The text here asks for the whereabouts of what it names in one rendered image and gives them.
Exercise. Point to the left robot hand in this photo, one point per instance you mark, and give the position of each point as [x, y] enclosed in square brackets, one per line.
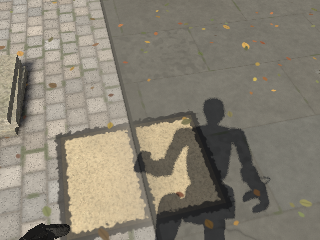
[47, 232]

